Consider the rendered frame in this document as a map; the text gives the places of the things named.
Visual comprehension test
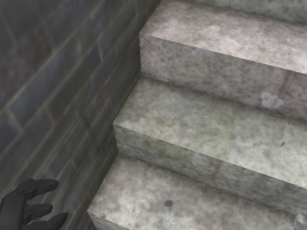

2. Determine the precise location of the robot left hand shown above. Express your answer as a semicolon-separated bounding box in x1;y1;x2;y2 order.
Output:
0;178;68;230

